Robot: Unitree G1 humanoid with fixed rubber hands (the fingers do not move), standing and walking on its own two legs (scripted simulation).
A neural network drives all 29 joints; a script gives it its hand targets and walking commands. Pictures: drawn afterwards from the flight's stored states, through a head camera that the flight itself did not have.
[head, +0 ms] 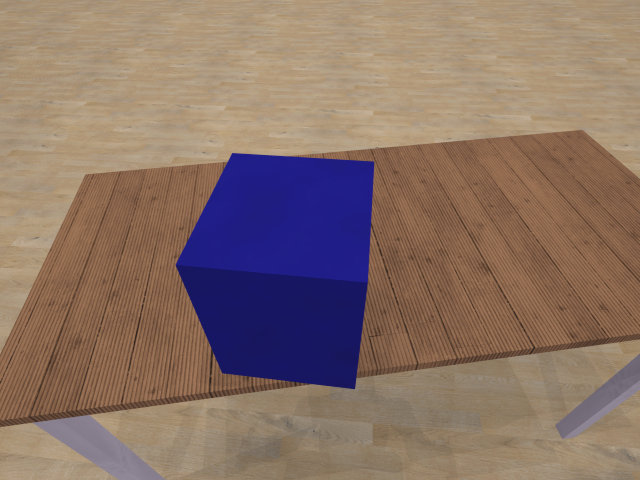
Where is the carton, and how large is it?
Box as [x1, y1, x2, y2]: [176, 153, 373, 388]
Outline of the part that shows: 232,153 176,263 177,269 221,371 224,373 354,388 367,284 373,162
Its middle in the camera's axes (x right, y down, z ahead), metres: -0.03 +0.04 +0.56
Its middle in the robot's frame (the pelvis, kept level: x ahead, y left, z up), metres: +0.41 +0.06 +0.04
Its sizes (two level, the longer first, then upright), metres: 0.210 0.200 0.250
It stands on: a table, 0.70 m high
